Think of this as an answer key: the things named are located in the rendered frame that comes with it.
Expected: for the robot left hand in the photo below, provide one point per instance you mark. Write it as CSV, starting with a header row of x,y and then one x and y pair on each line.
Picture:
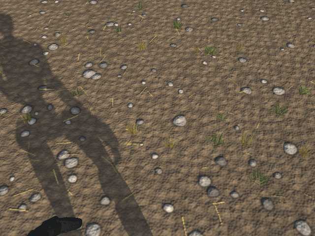
x,y
57,225

